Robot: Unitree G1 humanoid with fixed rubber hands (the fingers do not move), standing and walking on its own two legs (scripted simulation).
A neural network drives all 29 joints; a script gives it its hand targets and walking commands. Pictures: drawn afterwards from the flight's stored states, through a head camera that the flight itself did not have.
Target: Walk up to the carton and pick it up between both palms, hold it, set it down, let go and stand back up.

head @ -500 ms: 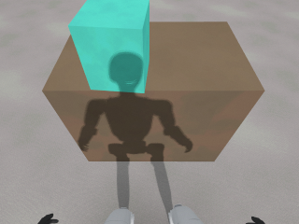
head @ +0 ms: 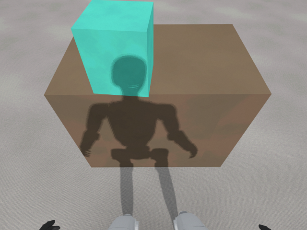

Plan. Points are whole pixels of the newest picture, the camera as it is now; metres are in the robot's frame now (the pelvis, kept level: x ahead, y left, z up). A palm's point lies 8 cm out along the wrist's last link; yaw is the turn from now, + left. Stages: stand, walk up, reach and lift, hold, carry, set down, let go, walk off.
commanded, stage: walk up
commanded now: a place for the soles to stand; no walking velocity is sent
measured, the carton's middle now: (121, 50) +0.68 +0.13 +0.09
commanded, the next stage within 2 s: none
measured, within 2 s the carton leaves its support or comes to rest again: neither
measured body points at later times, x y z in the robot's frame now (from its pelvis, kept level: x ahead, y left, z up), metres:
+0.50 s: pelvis +0.10 +0.08 +0.02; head +0.07 +0.08 +0.47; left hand +0.18 +0.41 -0.08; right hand +0.11 -0.23 -0.10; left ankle +0.04 +0.13 -0.68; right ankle +0.18 -0.09 -0.64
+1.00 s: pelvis +0.22 +0.15 -0.01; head +0.20 +0.16 +0.44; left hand +0.26 +0.48 -0.12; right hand +0.26 -0.15 -0.12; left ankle +0.31 +0.26 -0.68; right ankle +0.23 -0.02 -0.65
